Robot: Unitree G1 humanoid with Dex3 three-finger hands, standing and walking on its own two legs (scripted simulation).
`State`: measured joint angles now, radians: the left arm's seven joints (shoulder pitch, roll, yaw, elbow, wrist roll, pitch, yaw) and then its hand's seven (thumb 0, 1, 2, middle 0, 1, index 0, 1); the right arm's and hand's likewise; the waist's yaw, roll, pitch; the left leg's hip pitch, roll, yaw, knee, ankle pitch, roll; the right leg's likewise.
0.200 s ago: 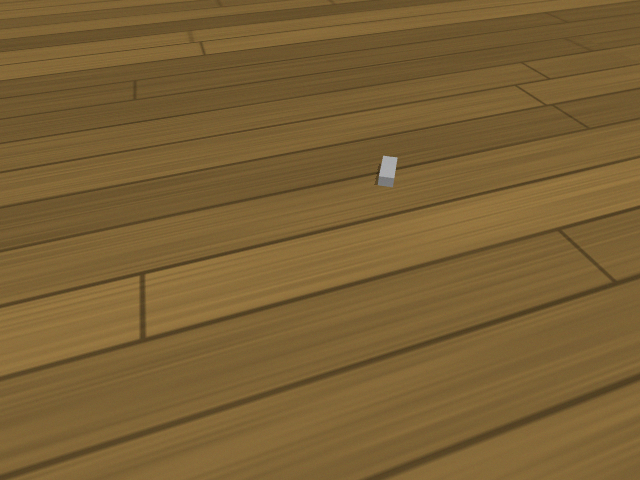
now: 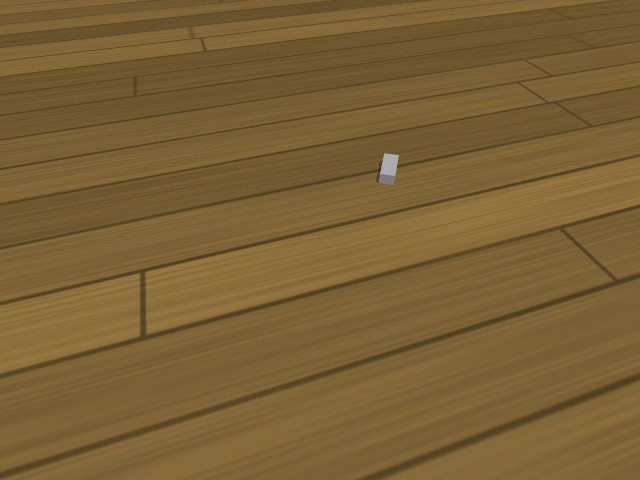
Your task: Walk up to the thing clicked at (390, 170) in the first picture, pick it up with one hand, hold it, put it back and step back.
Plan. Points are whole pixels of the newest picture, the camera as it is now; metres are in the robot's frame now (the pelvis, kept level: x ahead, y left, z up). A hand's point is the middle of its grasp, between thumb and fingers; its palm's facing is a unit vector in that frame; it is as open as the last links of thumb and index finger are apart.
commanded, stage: stand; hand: left
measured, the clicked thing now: (389, 168) +1.74 -0.29 -0.75
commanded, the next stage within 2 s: walk up in 0.92 s
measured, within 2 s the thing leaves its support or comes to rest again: neither
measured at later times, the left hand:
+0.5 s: hand out of the picture +0.08 +0.25 -0.16, palm faces -0.02 -0.94 -0.34, open 7.4 cm
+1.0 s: hand out of the picture +0.08 +0.26 -0.15, palm faces -0.08 -0.94 -0.33, open 7.4 cm
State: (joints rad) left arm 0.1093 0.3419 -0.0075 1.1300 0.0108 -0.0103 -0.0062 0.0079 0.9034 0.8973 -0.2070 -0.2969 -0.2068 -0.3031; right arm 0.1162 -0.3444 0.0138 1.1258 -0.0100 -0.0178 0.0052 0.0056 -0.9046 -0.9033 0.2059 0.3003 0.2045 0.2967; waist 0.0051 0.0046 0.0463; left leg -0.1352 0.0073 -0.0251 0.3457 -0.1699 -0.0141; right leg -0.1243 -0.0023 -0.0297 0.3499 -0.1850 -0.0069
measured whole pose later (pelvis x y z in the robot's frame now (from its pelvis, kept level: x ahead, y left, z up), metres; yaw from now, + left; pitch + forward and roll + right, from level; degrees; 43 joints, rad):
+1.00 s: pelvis +0.02 +0.01 +0.00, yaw -5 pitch -1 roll +1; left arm 0.21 0.35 0.03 1.06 0.02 -0.01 -0.05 0.01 0.90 0.90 -0.21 -0.30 -0.21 -0.30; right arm 0.11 -0.38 -0.04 1.03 -0.04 -0.02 0.06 0.01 -0.90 -0.90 0.21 0.30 0.21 0.30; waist 0.01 0.02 0.02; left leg -0.18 0.00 0.04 0.48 -0.44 0.05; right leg -0.19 0.01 0.06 0.45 -0.29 -0.01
